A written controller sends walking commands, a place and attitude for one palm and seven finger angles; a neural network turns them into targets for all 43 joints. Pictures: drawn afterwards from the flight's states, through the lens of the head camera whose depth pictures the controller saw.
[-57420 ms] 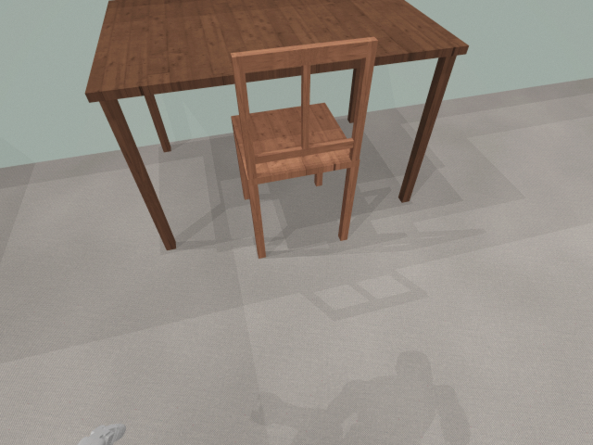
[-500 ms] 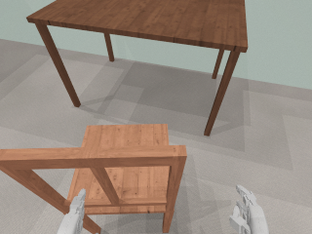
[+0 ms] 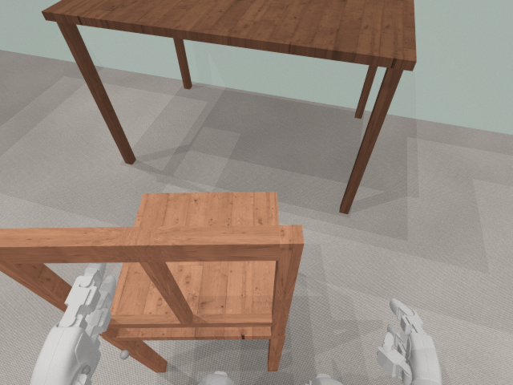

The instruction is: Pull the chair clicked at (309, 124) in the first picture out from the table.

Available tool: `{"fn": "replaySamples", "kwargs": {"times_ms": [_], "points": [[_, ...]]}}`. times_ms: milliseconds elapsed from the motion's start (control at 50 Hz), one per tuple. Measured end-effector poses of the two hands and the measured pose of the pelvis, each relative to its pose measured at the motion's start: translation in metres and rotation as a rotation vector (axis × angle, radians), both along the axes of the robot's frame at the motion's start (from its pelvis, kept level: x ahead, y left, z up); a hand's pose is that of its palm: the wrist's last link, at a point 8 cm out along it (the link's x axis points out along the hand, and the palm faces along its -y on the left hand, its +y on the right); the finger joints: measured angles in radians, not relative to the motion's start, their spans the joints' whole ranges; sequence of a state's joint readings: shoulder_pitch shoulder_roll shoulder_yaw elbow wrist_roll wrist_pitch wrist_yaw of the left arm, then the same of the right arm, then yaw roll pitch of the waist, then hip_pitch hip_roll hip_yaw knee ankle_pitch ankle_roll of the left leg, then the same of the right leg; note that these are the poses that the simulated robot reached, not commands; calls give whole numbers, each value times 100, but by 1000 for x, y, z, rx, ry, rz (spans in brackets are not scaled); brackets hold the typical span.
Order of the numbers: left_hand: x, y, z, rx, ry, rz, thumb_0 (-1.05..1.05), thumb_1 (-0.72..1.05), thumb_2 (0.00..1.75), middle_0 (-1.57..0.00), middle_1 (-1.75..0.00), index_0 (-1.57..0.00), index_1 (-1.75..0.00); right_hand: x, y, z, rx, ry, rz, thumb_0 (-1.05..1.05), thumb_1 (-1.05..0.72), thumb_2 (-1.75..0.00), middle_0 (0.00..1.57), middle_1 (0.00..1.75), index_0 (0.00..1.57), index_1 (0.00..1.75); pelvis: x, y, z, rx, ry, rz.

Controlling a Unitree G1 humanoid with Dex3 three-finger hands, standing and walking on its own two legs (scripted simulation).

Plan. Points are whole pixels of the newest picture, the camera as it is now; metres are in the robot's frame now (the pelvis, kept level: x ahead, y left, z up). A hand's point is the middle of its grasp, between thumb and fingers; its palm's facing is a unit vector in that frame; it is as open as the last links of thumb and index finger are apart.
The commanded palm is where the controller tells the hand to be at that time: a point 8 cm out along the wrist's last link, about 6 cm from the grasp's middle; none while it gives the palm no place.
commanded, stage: draw the hand back to the body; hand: left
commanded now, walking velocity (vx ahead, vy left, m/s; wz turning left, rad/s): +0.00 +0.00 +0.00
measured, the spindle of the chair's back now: (171, 292) +0.27 +0.16 -0.03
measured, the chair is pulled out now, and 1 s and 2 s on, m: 0.62 0.62 0.62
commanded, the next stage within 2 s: step back with the hand held close in 1.24 s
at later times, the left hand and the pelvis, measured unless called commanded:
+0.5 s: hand (73, 351) +0.15 +0.22 +0.10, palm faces +0.09 -0.88 -0.47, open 12.8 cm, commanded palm +0.13 +0.28 +0.19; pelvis +0.01 +0.00 +0.05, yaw +0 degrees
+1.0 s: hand (52, 340) +0.16 +0.23 +0.12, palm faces +0.14 -0.81 -0.58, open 6.3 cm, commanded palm +0.16 +0.28 +0.25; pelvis +0.03 -0.02 +0.07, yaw +1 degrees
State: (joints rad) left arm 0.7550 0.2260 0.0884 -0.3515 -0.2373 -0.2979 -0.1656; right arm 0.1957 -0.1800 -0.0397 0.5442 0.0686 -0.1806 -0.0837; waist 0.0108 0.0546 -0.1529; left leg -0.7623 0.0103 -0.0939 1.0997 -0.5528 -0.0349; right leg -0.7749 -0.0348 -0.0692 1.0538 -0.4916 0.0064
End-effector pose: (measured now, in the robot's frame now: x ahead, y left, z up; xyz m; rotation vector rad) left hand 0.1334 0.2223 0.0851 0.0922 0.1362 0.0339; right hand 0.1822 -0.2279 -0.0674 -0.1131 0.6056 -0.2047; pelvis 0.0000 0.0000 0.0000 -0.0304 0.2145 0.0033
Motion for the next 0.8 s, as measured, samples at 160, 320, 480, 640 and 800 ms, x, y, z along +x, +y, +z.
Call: {"fn": "replaySamples", "kwargs": {"times_ms": [160,320,480,640,800], "points": [[-5,11,12,18,70,-41,-1,-52,21,-1,0,-5,-2,-1,2,13,18,-36,-27,1,-90,-90,20,30,20,30,0,-1,11,0,-45,0],[-8,22,34,294,225,72,-1,-35,29,-3,-4,-19,-11,1,7,37,-23,-27,-1,1,-90,-90,20,30,20,30,8,-1,34,-7,-133,0],[-6,34,47,372,287,142,-1,-8,42,-7,-9,-36,-22,5,14,45,-24,-7,55,1,-90,-90,20,30,20,30,14,-3,50,0,-200,-2],[-3,42,57,415,337,191,0,20,56,-11,-15,-45,-30,14,13,46,-23,3,113,1,-90,-90,20,30,20,30,20,-7,60,12,-229,1],[0,44,63,446,373,223,0,49,70,-15,-21,-49,-35,26,4,47,-28,1,146,1,-90,-90,20,30,20,30,27,-14,64,22,-242,10]]}}
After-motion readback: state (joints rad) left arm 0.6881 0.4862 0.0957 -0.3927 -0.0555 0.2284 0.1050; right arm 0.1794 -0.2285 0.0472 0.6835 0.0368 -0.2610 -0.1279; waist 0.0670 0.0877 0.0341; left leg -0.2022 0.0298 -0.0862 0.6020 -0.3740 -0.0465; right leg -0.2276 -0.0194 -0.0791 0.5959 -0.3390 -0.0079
